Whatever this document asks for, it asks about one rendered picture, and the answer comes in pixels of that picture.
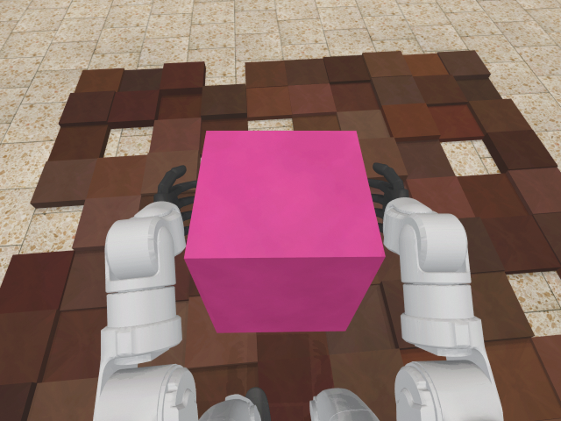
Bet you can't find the robot right thigh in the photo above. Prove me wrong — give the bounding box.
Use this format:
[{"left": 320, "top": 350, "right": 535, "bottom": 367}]
[{"left": 309, "top": 388, "right": 379, "bottom": 421}]

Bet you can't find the right robot hand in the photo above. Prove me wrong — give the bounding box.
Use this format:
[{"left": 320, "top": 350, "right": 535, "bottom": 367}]
[{"left": 367, "top": 162, "right": 409, "bottom": 233}]

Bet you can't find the robot right upper arm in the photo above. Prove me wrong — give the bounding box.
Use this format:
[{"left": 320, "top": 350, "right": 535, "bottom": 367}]
[{"left": 394, "top": 360, "right": 503, "bottom": 421}]

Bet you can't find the robot right forearm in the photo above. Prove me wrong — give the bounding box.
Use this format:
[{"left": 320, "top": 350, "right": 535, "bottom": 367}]
[{"left": 383, "top": 197, "right": 503, "bottom": 419}]

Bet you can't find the robot left upper arm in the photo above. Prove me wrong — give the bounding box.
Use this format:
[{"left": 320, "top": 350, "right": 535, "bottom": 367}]
[{"left": 95, "top": 364, "right": 198, "bottom": 421}]

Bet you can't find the left robot hand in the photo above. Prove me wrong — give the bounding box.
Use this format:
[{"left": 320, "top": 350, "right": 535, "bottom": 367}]
[{"left": 153, "top": 165, "right": 197, "bottom": 236}]

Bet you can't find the robot left forearm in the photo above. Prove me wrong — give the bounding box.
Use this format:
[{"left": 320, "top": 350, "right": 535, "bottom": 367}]
[{"left": 93, "top": 201, "right": 186, "bottom": 421}]

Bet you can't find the left robot shin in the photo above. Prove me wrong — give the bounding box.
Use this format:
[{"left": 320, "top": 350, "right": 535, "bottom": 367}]
[{"left": 225, "top": 394, "right": 261, "bottom": 421}]

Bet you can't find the carton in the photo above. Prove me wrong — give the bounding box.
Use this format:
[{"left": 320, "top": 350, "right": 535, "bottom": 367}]
[{"left": 184, "top": 131, "right": 386, "bottom": 333}]

